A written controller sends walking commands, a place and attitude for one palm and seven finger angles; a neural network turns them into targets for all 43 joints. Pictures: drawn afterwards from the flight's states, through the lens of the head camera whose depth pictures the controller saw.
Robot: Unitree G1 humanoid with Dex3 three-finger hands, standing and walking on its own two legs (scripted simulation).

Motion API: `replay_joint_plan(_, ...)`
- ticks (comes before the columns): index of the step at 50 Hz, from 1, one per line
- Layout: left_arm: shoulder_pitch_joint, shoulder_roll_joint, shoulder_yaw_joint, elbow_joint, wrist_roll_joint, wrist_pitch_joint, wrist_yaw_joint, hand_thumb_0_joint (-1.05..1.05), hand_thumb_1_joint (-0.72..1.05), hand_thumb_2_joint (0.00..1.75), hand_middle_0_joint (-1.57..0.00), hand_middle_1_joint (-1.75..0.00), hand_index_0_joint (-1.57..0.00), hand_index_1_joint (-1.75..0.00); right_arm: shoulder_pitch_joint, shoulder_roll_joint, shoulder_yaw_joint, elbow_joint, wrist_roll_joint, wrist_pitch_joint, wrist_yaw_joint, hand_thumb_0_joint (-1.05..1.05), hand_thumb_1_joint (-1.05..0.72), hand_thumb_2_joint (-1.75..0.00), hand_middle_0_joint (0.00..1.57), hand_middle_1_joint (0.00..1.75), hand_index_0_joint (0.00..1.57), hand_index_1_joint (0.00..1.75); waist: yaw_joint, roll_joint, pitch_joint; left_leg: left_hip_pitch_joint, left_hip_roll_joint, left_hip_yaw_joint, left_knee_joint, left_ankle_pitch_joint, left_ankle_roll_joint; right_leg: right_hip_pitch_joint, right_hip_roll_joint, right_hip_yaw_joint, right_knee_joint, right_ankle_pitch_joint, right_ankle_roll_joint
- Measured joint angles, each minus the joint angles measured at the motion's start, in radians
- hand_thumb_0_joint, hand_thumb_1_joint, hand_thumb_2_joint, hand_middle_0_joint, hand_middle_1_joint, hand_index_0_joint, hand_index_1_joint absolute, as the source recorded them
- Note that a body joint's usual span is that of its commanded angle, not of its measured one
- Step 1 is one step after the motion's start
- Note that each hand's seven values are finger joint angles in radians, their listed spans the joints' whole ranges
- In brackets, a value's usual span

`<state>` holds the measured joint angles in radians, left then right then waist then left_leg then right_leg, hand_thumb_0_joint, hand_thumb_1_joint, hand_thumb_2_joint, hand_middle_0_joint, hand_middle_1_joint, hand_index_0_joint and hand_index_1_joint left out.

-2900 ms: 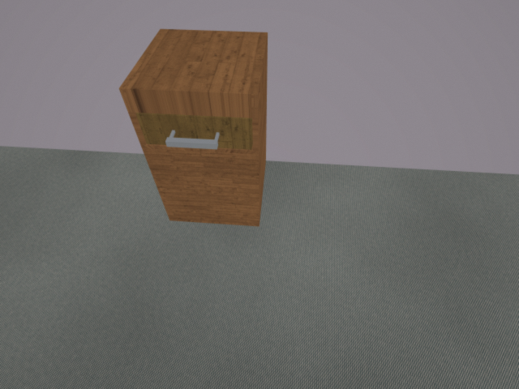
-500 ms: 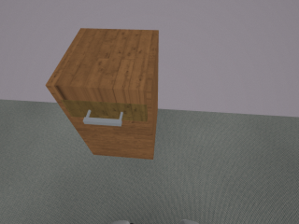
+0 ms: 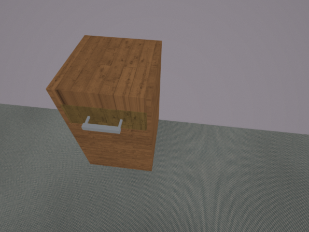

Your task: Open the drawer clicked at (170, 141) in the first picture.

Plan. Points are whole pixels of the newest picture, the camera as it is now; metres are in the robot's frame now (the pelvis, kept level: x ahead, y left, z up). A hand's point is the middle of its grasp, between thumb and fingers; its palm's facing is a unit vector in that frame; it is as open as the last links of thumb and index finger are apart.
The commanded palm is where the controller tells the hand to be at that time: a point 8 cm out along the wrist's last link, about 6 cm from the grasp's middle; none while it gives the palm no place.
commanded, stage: come to a stop and stand still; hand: left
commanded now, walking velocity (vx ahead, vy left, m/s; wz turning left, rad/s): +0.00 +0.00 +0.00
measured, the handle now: (102, 124) +0.57 +0.28 -0.22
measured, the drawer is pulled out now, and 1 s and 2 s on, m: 0.00 0.00 0.00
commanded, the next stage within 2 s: look again from close up in 0.14 s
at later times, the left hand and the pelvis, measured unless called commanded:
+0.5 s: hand out of the picture +0.01 +0.19 -0.18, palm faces +0.03 -0.98 -0.20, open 7.4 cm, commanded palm none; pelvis +0.01 +0.03 +0.00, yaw -1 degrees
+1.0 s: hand (73, 228) +0.14 +0.22 -0.09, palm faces -0.07 -0.83 -0.56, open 7.4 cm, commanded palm +0.12 +0.25 -0.05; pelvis +0.00 +0.02 -0.01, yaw -2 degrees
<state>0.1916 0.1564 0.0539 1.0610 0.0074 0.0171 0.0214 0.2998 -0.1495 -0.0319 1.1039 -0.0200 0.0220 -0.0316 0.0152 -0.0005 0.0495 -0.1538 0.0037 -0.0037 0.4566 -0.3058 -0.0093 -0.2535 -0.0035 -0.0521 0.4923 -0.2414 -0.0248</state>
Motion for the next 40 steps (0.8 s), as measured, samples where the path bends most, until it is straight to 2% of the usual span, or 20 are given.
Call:
replay_joint_plan(4,0.022,-0.001,-0.009,0.036,-0.001,0.002,-0.001,0.01,0.92,0.9,-0.2,-0.3,-0.2,-0.3,-0.008,0.025,0.015,0.002,0.003,-0.01,-0.004,0.0,-0.9,-0.9,0.2,0.3,0.2,0.3,0.002,0.008,-0.008,0.017,0.001,0.006,-0.014,0.004,0.004,0.02,0.002,0.005,-0.024,0.01,0.003)
replay_joint_plan(12,0.067,-0.02,-0.026,0.074,-0.002,-0.007,0.004,0.01,0.91,0.9,-0.2,-0.3,-0.2,-0.3,-0.001,0.027,0.023,0.012,0.004,-0.017,-0.01,0.01,-0.92,-0.9,0.2,0.3,0.2,0.3,-0.002,0.013,-0.016,0.042,-0.001,0.014,-0.042,0.009,0.011,0.042,0.002,0.014,-0.053,0.018,0.01)
replay_joint_plan(16,0.097,-0.034,-0.047,0.064,0.002,-0.045,0.022,0.01,0.91,0.9,-0.2,-0.3,-0.2,-0.3,-0.001,0.007,0.023,-0.025,0.009,-0.022,0.0,0.01,-0.92,-0.9,0.2,0.3,0.2,0.3,-0.01,0.025,-0.014,-0.007,0.006,0.021,0.038,-0.031,0.016,0.009,0.007,0.018,-0.013,0.006,0.016)
replay_joint_plan(19,0.112,-0.037,-0.057,0.065,0.002,-0.042,0.016,0.01,0.91,0.9,-0.2,-0.3,-0.2,-0.3,0.016,-0.007,0.026,-0.049,0.007,-0.036,0.002,0.01,-0.91,-0.9,0.2,0.3,0.2,0.3,-0.017,0.033,-0.032,-0.011,-0.006,0.023,0.061,-0.046,0.027,0.001,-0.005,0.02,0.02,-0.018,0.024)
replay_joint_plan(27,0.113,-0.023,-0.062,0.053,0.001,-0.032,0.012,0.01,0.91,0.9,-0.2,-0.3,-0.2,-0.3,0.038,-0.008,0.047,-0.044,0.005,-0.043,-0.003,0.01,-0.92,-0.9,0.2,0.3,0.2,0.3,-0.013,0.035,-0.067,0.025,-0.025,0.031,0.056,-0.054,0.042,0.025,-0.024,0.031,0.04,-0.036,0.039)
replay_joint_plan(40,0.108,-0.018,-0.06,0.046,-0.001,-0.029,0.006,0.01,0.91,0.9,-0.2,-0.3,-0.2,-0.3,0.053,0.009,0.06,-0.004,0.006,-0.048,-0.001,0.0,-0.91,-0.9,0.2,0.3,0.2,0.3,-0.014,0.023,-0.047,0.038,-0.032,0.041,0.004,-0.023,0.043,0.024,-0.028,0.042,0.013,-0.017,0.04)
